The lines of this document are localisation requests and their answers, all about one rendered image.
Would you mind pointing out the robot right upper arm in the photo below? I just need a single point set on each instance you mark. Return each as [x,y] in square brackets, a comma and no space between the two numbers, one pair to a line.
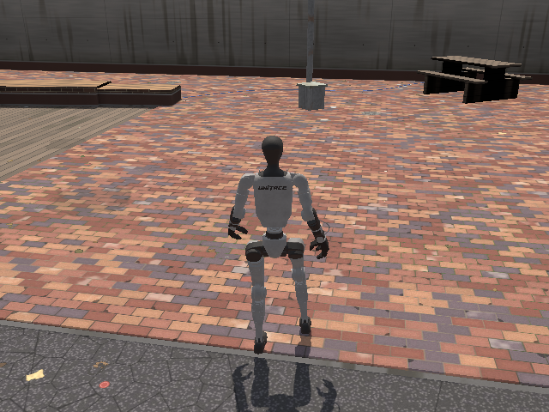
[300,181]

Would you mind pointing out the robot left upper arm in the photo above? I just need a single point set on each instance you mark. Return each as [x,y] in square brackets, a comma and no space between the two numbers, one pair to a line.
[245,183]

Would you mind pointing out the robot right foot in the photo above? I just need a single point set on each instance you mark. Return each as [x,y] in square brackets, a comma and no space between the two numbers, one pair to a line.
[305,327]

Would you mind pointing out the left robot shin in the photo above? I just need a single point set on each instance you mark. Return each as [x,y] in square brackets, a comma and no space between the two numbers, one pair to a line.
[258,313]

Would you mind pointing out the robot right forearm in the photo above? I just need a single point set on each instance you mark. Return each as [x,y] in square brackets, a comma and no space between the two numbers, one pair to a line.
[316,228]

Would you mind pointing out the right robot hand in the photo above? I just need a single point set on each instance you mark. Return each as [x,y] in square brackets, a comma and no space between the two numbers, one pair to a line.
[320,246]

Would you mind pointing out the robot left forearm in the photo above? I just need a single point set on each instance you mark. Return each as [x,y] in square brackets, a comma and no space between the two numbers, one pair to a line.
[234,222]

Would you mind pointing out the left robot hand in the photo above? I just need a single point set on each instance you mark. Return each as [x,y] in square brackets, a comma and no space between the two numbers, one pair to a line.
[236,236]

